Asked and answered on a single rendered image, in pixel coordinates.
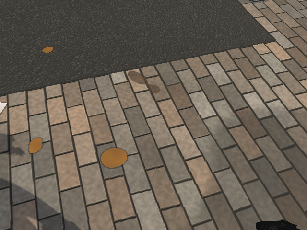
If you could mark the right robot hand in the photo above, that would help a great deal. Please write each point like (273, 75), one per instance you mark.
(275, 225)

